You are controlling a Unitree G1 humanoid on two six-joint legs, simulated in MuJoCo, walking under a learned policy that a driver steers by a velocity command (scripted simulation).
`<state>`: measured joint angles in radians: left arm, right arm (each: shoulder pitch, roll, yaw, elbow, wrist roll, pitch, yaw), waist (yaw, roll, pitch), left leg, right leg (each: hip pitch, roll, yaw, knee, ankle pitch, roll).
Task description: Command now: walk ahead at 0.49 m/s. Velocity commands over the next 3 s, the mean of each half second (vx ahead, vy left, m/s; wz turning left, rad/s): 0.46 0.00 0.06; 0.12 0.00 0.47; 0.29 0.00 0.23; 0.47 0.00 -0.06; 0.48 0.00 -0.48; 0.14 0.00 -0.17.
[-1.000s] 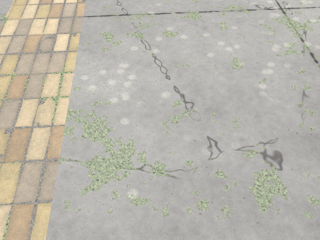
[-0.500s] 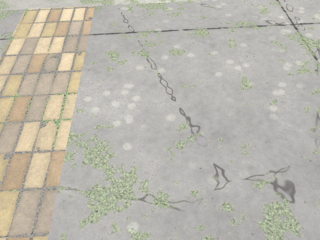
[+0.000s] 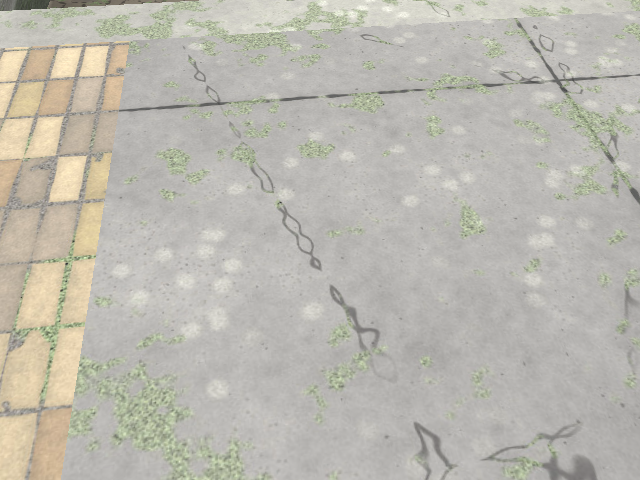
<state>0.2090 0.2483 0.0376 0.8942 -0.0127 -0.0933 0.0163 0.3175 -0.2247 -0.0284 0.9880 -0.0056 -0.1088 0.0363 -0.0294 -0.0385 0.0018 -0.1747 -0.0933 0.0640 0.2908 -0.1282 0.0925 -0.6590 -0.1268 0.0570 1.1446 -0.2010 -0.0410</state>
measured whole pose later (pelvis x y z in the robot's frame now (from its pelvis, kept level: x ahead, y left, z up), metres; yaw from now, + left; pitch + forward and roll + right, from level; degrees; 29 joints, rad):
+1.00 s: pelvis +0.39 -0.05 -0.01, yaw +18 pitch +4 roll -2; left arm 0.06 0.28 0.06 0.81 0.01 -0.01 0.04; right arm 0.17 -0.28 -0.08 0.71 0.00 0.00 -0.01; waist -0.02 -0.02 0.04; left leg -0.42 -0.07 -0.05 0.46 -0.10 0.08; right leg -0.55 -0.01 0.06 1.08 -0.43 0.04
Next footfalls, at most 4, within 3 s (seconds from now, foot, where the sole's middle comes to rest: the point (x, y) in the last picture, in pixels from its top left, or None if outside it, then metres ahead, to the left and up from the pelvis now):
0.30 right None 0.34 -0.17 -0.78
0.80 left None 0.48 0.05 -0.78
1.24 right None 0.50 -0.17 -0.78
1.72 left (232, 417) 0.66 0.20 -0.78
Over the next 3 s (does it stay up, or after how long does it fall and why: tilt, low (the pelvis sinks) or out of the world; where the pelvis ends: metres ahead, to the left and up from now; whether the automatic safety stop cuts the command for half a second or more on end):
stays up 1.13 0.19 -0.02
